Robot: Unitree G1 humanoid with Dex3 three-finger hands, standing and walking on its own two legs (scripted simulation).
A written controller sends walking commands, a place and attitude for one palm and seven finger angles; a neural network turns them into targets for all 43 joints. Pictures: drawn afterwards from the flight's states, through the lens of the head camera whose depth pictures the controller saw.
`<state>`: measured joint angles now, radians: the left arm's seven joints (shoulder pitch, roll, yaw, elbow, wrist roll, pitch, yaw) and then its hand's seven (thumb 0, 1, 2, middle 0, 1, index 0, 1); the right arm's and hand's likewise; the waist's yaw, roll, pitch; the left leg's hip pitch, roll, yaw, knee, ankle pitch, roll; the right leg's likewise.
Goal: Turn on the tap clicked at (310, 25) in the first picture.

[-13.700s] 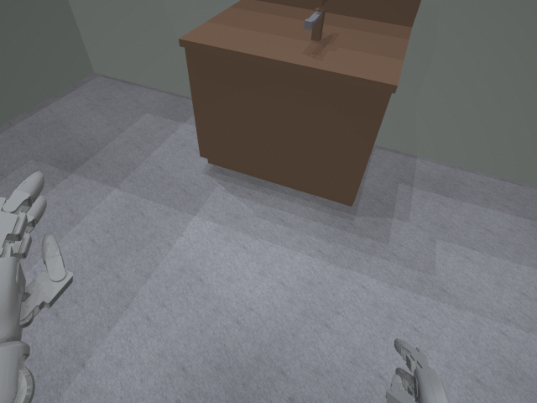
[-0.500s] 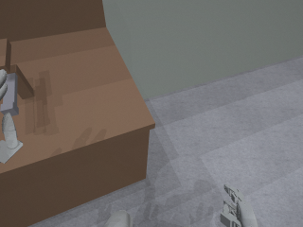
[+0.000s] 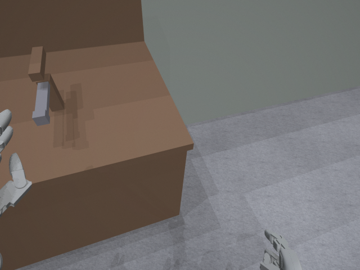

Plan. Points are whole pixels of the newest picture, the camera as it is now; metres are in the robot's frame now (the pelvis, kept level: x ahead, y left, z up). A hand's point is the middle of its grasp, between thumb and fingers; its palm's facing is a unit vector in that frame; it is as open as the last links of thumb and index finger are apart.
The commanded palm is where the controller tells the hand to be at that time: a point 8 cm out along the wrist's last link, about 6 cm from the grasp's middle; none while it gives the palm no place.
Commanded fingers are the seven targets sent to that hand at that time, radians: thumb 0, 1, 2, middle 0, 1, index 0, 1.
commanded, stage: come to a stop and stand still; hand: left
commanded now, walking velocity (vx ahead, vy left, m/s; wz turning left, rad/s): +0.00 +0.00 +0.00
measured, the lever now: (41, 117) +0.43 +0.37 +0.07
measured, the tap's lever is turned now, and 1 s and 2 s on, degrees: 0 0 0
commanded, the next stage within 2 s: look again from close up in 0.74 s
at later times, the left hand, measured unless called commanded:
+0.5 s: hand (6, 207) +0.18 +0.28 +0.14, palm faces +0.39 -0.85 -0.36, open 7.4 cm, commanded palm +0.13 +0.31 +0.20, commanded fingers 0.00 0.90 0.90 -0.20 -0.30 -0.20 -0.30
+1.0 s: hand out of the picture +0.19 +0.32 +0.17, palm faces +0.48 -0.81 -0.33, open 7.4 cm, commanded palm +0.12 +0.31 +0.20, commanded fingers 0.00 0.90 0.90 -0.20 -0.30 -0.20 -0.30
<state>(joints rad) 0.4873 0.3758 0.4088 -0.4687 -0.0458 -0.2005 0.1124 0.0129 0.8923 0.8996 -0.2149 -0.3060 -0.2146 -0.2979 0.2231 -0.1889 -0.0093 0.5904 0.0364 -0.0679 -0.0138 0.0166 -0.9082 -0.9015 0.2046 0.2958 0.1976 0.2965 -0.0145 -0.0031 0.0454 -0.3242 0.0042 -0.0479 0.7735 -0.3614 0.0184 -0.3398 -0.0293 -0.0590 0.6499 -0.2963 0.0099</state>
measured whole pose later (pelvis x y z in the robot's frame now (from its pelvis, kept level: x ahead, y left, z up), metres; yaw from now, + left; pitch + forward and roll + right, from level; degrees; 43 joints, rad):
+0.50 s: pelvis -0.03 +0.03 +0.01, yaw +0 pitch -1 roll +0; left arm 0.48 0.34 0.36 -0.47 -0.05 -0.16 0.13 0.02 0.89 0.90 -0.21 -0.31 -0.21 -0.30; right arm 0.23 -0.20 -0.01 0.61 0.03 -0.07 -0.03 0.02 -0.91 -0.90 0.20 0.30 0.20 0.30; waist 0.00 -0.05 0.09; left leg -0.26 -0.03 -0.02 0.62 -0.34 0.02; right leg -0.31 -0.02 -0.02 0.63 -0.30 0.00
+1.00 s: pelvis -0.05 +0.04 +0.02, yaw -1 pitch -2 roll -1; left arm 0.25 0.37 0.42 -0.30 -0.05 -0.23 0.11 0.02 0.89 0.90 -0.21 -0.31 -0.21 -0.30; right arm 0.22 -0.22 0.00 0.62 0.02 -0.17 -0.01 0.02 -0.91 -0.90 0.20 0.30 0.20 0.30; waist 0.07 -0.04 0.10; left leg -0.22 -0.02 -0.01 0.48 -0.23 0.03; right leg -0.21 0.02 0.01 0.44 -0.20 0.00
